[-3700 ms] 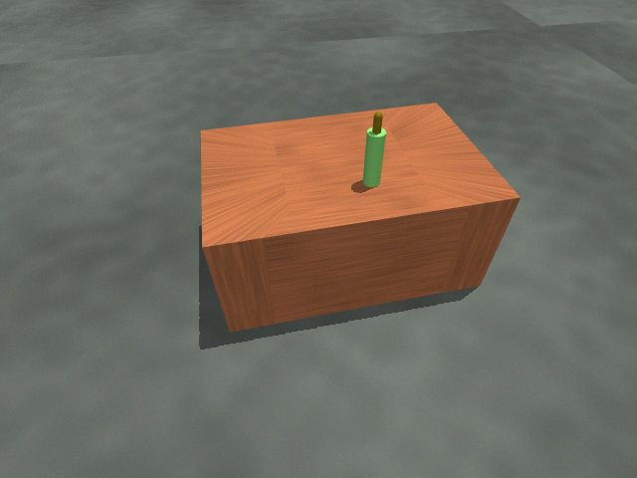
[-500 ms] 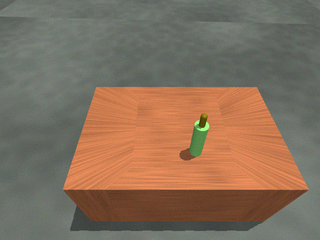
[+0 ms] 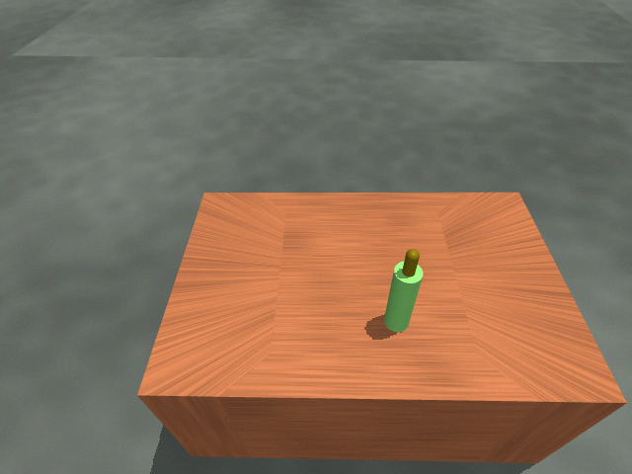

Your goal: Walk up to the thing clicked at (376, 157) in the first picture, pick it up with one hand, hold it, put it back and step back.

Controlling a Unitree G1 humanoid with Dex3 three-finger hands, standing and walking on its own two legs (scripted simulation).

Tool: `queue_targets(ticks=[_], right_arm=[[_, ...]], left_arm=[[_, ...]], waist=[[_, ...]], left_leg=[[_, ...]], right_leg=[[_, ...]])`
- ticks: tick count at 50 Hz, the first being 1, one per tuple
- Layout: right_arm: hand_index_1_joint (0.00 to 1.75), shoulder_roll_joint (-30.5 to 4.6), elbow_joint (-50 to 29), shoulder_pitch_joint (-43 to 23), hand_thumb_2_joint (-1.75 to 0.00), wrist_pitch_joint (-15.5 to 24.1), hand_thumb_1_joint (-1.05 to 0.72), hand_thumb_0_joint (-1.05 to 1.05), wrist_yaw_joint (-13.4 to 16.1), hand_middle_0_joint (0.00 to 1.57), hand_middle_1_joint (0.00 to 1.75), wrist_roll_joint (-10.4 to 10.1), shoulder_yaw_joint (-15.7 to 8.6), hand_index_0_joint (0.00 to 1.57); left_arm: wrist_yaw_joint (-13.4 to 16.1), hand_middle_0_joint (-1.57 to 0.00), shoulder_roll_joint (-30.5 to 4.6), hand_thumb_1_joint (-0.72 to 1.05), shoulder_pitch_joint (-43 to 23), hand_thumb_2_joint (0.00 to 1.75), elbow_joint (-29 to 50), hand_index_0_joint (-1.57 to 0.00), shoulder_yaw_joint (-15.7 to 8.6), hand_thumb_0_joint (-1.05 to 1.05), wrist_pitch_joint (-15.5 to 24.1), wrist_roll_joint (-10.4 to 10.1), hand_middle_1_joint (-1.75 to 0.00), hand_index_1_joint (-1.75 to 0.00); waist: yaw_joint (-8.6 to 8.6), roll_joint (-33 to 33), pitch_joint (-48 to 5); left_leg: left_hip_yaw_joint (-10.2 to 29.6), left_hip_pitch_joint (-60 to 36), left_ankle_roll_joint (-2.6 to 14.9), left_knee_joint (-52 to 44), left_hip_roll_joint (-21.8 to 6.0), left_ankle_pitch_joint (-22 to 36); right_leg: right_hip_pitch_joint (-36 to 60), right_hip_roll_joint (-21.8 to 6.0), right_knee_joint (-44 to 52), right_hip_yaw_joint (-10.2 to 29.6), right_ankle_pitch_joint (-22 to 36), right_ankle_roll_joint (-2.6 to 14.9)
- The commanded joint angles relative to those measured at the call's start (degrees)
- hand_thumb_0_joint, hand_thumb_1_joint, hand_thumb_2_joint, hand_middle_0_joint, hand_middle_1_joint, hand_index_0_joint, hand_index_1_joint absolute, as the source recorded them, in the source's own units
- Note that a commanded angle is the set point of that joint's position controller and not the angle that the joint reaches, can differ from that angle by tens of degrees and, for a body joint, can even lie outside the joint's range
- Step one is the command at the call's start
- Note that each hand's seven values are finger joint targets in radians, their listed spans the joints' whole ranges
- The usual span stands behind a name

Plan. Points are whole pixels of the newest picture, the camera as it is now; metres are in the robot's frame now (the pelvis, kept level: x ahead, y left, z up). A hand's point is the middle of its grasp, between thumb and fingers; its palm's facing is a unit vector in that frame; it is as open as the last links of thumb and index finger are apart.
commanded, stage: walk up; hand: right
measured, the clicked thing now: (404, 290) +0.54 -0.15 -0.20
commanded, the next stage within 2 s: stand in 0.72 s
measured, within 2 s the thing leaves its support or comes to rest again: neither
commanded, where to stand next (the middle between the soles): +0.06 +0.02 m, yaw -1 degrees
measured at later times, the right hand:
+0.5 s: hand out of the picture +0.07 -0.26 -0.16, palm faces +0.03 +0.95 -0.32, open 7.3 cm
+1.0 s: hand out of the picture +0.08 -0.26 -0.15, palm faces +0.01 +0.95 -0.32, open 7.3 cm
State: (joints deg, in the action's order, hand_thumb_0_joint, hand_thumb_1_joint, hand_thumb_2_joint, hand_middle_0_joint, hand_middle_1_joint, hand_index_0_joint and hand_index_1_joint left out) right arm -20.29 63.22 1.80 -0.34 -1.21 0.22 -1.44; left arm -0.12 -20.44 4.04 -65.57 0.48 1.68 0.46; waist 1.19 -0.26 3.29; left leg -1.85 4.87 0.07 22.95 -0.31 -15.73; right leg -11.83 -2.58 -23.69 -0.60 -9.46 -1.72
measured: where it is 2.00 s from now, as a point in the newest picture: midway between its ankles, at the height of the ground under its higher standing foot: outside the picture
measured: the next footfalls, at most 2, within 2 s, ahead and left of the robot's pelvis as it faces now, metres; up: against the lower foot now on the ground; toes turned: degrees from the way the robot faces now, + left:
none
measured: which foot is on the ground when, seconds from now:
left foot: down 0.00-1.00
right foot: down 0.00-1.00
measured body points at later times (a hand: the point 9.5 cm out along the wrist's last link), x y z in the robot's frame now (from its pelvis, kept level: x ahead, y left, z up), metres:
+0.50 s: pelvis +0.01 +0.00 +0.00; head +0.02 -0.01 +0.45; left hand +0.11 +0.30 -0.12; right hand +0.07 -0.31 -0.13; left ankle -0.03 +0.12 -0.74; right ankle +0.04 -0.14 -0.74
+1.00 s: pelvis +0.00 -0.01 +0.01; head +0.01 -0.01 +0.45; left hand +0.10 +0.29 -0.12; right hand +0.08 -0.31 -0.13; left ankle -0.03 +0.12 -0.74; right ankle +0.04 -0.14 -0.74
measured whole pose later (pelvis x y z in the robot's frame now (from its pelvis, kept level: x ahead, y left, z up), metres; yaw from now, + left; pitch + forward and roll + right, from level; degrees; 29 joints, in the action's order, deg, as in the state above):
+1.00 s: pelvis +0.00 -0.01 +0.01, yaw +0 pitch -3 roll +0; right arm -19.4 64.6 5.5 0.1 -0.9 0.5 -1.1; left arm -0.4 -20.1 4.7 -64.7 0.7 0.7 0.6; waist -0.5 0.2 3.1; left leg -1.8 1.3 -1.0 16.9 -1.1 -12.9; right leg -9.1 -1.7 -19.3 -0.9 -7.6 -0.9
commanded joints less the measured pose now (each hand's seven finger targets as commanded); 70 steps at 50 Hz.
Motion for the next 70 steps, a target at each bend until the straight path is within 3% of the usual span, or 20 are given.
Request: queue_targets(ticks=[1,6,21,35,36,39,48,60,70], right_arm=[[0.3,-12.43,-2.21,-1.8,-0.9,0.93,-0.9,0.0,0.96,0.2,0.3,0.11,-2.32,0.2],[0.3,-12.32,-2.24,-1.39,-0.9,0.84,-0.9,0.0,0.93,0.2,0.3,0.23,-2.33,0.2],[0.3,-12.37,-2.12,1.12,-0.9,0.85,-0.9,0.0,1.22,0.2,0.3,0.32,-2.63,0.2],[0.3,-12.18,-3.0,1.78,-0.9,0.62,-0.9,0.0,1.12,0.2,0.3,0.46,-2.74,0.2],[0.3,-10.67,-2.73,1.71,-0.9,1.09,-0.9,0.0,1.3,0.2,0.3,0.19,-1.88,0.2],[0.3,-12.41,-2.34,1.44,-0.9,1.51,-0.9,0.0,1.47,0.2,0.3,0.25,-2.1,0.2],[0.3,-11.37,-1.56,1.38,-0.9,1.67,-0.9,0.0,1.27,0.2,0.3,0.26,-1.77,0.2],[0.3,-11.68,-1.42,1.89,-0.9,1.62,-0.9,0.0,1.31,0.2,0.3,0.29,-1.72,0.2],[0.3,-11.66,-1.23,3.2,-0.9,1.41,-0.9,0.0,1.22,0.2,0.3,0.45,-1.57,0.2]], left_arm=[[1.02,-0.2,-12.48,0.9,-2.89,0.9,3.13,-0.2,-2.74,0.0,1.16,-0.09,-0.3,-0.3],[1.05,-0.2,-12.46,0.9,-3.46,0.9,3.55,-0.2,-2.98,0.0,1.0,0.15,-0.3,-0.3],[1.18,-0.2,-12.07,0.9,-3.68,0.9,4.4,-0.2,-3.3,0.0,0.46,0.34,-0.3,-0.3],[1.2,-0.2,-12.03,0.9,-2.88,0.9,4.98,-0.2,-3.51,0.0,0.42,0.48,-0.3,-0.3],[1.12,-0.2,-11.76,0.9,-3.52,0.9,4.71,-0.2,-2.72,0.0,0.2,-0.13,-0.3,-0.3],[0.92,-0.2,-10.94,0.9,-2.54,0.9,4.82,-0.2,-2.54,0.0,0.17,-0.19,-0.3,-0.3],[0.69,-0.2,-12.07,0.9,-1.95,0.9,4.33,-0.2,-2.41,0.0,0.27,-0.01,-0.3,-0.3],[0.65,-0.2,-12.09,0.9,-1.01,0.9,4.26,-0.2,-2.4,0.0,0.28,0.03,-0.3,-0.3],[0.59,-0.2,-12.46,0.9,-0.4,0.9,3.95,-0.2,-2.38,0.0,0.15,0.04,-0.3,-0.3]], waist=[[-0.7,0.06,-5.69],[-0.9,0.26,-5.31],[-1.31,0.51,-5.73],[-1.17,0.7,-4.89],[-1.89,3.04,-4.81],[-1.68,-0.17,-6.05],[-1.55,0.39,-4.29],[-1.5,-0.06,-4.58],[-1.26,1.22,-3.37]], left_leg=[[4.17,0.37,1.57,-6.38,-6.84,11.36],[3.92,0.97,1.41,-7.3,-6.74,9.79],[3.08,0.81,1.48,-7.12,-6.55,12.46],[2.77,0.09,1.71,-6.99,-6.65,9.28],[5.06,0.46,0.98,-8.78,-7.65,13.77],[4.49,-1.29,0.73,-8.19,-7.87,17.16],[4.63,-0.14,0.26,-9.9,-7.56,10.51],[4.76,-0.19,0.46,-9.39,-7.67,9.03],[4.76,1.29,0.57,-8.74,-7.35,5.52]], right_leg=[[4.63,-5.25,3.49,4.32,11.64,2.34],[5.56,-5.12,4.35,4.37,10.32,2.14],[6.98,-4.74,3.13,3.97,13.1,2.55],[5.41,-4.47,3.56,4.4,11.22,2.62],[5.79,-4.7,3.92,4.83,13.17,2.86],[6.81,-5.02,4.15,4.78,15.48,2.68],[6.65,-4.98,6.85,4.92,9.05,2.56],[6.16,-5.17,7.07,5.29,9.37,2.94],[5.25,-5.07,8.23,6.08,3.09,2.97]])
